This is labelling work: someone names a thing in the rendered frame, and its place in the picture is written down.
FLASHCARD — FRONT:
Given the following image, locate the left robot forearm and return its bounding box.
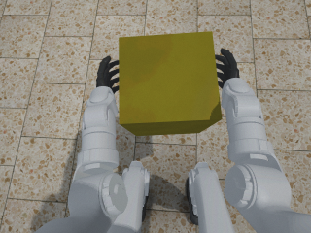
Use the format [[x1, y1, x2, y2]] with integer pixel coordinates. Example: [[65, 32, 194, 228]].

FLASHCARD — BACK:
[[67, 86, 120, 207]]

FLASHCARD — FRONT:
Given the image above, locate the left robot upper arm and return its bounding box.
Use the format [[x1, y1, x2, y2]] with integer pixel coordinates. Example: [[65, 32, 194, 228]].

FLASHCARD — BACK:
[[34, 171, 128, 233]]

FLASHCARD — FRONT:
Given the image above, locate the right robot hand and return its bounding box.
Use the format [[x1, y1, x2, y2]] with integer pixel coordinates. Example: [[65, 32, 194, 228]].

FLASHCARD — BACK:
[[215, 48, 240, 89]]

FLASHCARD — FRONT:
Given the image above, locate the right robot foot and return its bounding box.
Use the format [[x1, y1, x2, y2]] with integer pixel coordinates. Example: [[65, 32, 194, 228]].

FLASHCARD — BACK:
[[186, 178, 199, 225]]

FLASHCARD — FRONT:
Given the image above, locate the carton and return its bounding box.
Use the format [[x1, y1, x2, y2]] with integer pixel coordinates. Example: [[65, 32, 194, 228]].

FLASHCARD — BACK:
[[119, 31, 223, 136]]

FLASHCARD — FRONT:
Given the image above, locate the left robot hand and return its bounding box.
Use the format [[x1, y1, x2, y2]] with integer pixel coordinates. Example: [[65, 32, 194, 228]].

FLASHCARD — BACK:
[[96, 55, 120, 94]]

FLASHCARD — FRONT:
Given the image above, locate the left robot thigh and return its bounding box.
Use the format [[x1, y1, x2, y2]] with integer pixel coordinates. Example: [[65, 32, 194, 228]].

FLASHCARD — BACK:
[[107, 165, 151, 233]]

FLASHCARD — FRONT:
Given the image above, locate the right robot upper arm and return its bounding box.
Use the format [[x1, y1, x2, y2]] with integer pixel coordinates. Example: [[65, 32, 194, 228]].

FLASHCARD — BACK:
[[224, 163, 311, 233]]

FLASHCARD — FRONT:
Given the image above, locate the right robot forearm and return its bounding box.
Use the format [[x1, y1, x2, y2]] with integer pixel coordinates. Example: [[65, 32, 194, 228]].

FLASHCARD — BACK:
[[221, 78, 286, 177]]

